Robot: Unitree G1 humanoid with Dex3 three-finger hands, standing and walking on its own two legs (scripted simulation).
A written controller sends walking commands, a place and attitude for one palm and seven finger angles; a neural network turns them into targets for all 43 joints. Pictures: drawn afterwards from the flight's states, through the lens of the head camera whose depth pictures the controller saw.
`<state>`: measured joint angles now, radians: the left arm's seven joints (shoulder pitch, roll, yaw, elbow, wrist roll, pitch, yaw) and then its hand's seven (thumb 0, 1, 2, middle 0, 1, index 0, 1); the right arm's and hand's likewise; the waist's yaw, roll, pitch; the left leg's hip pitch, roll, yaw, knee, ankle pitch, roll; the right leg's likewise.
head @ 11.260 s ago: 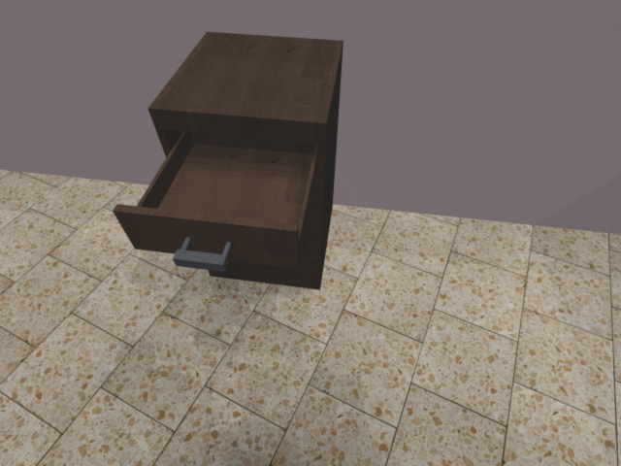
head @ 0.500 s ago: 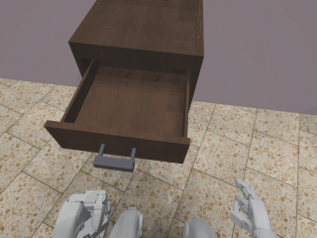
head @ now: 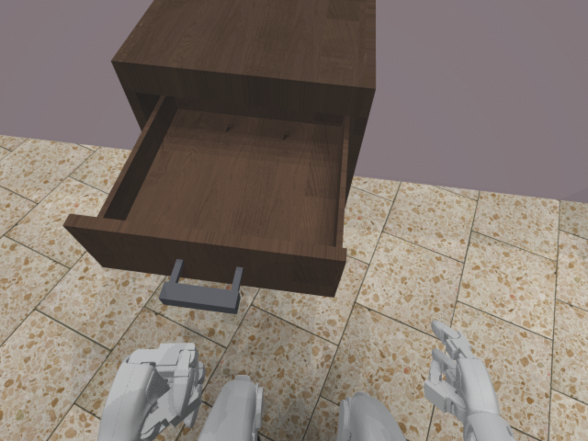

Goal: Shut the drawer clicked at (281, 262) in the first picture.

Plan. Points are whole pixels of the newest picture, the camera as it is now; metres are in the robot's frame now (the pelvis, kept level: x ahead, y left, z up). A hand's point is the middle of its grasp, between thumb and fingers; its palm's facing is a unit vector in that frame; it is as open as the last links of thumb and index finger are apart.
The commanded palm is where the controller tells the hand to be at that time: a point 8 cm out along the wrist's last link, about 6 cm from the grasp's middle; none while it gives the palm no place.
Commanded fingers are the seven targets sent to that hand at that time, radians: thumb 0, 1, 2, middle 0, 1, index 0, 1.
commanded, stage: bring the fist close to the handle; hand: left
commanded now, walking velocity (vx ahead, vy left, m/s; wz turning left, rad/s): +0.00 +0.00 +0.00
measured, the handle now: (204, 283) +0.33 +0.16 -0.02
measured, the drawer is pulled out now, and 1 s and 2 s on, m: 0.28 0.28 0.22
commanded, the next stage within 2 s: push the drawer shut in 1.08 s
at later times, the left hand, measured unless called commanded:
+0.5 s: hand (209, 370) +0.21 +0.12 +0.00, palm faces -0.11 -0.99 +0.00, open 3.3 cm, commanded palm +0.20 +0.18 -0.01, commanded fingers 0.00 0.90 0.90 -1.40 -1.60 -1.40 -1.60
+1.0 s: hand (210, 355) +0.23 +0.13 -0.03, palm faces -0.10 -0.99 +0.00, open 3.3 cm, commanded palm +0.22 +0.18 -0.02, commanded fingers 0.00 0.90 0.90 -1.40 -1.60 -1.40 -1.60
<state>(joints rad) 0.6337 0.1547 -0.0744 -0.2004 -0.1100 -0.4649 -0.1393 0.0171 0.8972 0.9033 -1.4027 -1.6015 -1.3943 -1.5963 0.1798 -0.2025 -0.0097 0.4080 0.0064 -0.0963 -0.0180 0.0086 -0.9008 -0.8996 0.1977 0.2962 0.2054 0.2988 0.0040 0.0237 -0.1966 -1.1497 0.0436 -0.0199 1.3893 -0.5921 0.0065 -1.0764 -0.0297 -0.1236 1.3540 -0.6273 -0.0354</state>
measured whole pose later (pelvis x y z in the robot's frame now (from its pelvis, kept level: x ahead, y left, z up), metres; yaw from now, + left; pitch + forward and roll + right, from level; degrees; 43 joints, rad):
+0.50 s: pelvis -0.01 +0.01 -0.03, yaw -1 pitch +24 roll -3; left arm 0.44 0.16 -0.06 -0.08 -0.11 -0.47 -0.12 0.02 0.90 0.90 -1.40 -1.60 -1.39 -1.60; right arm 0.17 -0.22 0.00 0.45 -0.01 -0.09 -0.01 0.01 -0.90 -0.90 0.20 0.30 0.21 0.30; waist -0.02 0.02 -0.22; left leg -1.33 0.05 -0.02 1.51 -0.62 0.02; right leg -1.25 -0.03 -0.12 1.47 -0.65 -0.03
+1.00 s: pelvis -0.01 +0.01 -0.04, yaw -1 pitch +27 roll -4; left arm 0.34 0.17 -0.06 -0.05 -0.10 -0.44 -0.08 0.02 0.90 0.90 -1.40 -1.60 -1.39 -1.60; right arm 0.15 -0.22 0.02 0.45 -0.01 -0.05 0.00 0.01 -0.90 -0.90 0.20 0.30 0.21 0.30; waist -0.02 0.02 -0.21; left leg -1.41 0.04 -0.02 1.55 -0.62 0.03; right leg -1.32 -0.04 -0.12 1.51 -0.65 -0.02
